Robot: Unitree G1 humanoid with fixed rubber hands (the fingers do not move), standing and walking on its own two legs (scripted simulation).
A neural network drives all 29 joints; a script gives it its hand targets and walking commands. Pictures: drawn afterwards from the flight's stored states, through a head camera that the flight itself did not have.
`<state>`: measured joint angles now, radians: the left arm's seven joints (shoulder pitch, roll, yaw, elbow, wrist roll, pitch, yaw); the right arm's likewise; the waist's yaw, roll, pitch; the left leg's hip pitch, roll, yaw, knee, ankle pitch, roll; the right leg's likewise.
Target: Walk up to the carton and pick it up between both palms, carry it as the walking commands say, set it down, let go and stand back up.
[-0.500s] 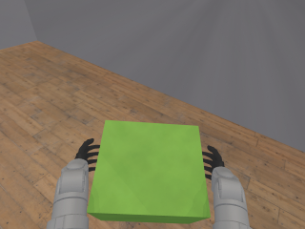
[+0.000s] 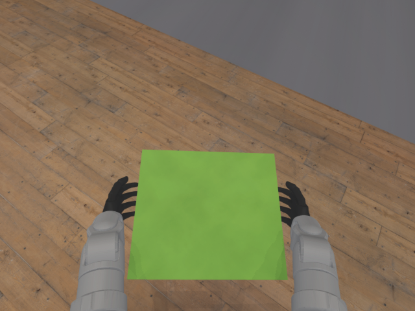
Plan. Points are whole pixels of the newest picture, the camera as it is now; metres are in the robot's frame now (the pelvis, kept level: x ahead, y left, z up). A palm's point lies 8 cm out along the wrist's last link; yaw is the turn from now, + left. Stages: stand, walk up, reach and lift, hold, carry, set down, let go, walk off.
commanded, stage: set down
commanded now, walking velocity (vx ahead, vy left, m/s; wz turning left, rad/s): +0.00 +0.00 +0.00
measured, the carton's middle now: (205, 217) +0.33 +0.01 -0.11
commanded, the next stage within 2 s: none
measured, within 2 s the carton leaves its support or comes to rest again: neither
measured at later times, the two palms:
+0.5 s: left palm (123, 217) +0.32 +0.20 -0.11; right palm (281, 224) +0.33 -0.17 -0.12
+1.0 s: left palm (133, 220) +0.35 +0.20 -0.21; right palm (269, 223) +0.36 -0.17 -0.21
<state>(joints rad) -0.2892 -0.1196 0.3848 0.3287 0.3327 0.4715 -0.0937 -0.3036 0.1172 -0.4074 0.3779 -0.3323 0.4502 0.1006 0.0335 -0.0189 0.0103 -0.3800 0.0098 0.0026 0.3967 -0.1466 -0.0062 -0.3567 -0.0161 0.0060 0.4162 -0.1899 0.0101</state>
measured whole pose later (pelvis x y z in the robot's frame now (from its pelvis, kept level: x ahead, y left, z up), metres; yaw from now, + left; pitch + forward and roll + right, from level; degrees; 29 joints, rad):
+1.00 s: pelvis -0.06 +0.00 -0.13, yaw -1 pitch +41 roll -1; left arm -0.70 -0.04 0.51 0.37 0.28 0.41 -0.14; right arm -0.70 0.05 -0.50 0.39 -0.26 0.41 0.10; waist 0.04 -0.02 -0.18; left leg -1.55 0.02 -0.02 1.16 -0.32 -0.01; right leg -1.52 0.01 0.00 1.16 -0.36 0.01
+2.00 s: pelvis -0.10 +0.00 -0.29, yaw -2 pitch +51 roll -2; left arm -1.09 0.15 0.46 0.63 0.17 0.40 -0.05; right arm -1.10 -0.13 -0.46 0.64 -0.15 0.39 0.02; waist 0.03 -0.02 -0.14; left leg -2.17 0.01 -0.03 1.70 -0.42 -0.01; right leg -2.14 0.01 0.02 1.72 -0.47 0.03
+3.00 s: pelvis -0.09 +0.00 -0.40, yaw -2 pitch +44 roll -1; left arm -1.35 0.34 0.27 0.86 -0.06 0.27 0.05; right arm -1.37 -0.31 -0.24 0.88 0.10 0.24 -0.10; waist 0.04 -0.02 0.22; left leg -2.36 0.01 -0.03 2.12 -0.52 -0.01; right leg -2.32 0.03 0.03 2.14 -0.58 0.05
